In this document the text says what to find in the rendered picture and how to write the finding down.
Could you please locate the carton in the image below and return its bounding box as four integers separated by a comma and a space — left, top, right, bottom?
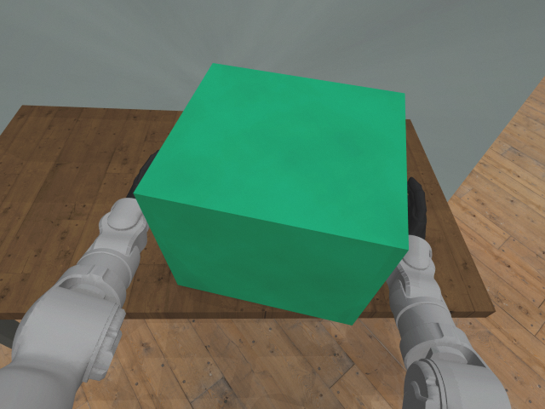
133, 63, 409, 325

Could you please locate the right robot hand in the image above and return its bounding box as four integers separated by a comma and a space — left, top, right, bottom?
407, 177, 427, 239

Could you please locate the right robot upper arm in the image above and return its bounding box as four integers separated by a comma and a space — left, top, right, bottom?
402, 358, 510, 409

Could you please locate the robot left forearm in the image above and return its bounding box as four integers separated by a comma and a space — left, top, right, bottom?
11, 198, 150, 360

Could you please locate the robot right forearm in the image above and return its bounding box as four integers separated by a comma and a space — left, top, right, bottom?
386, 235, 512, 409

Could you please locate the left robot hand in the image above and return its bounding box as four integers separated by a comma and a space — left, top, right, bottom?
126, 150, 159, 199

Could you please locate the table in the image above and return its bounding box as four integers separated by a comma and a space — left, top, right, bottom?
0, 105, 496, 349

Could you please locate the left robot upper arm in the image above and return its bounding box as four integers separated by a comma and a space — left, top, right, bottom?
0, 286, 126, 409

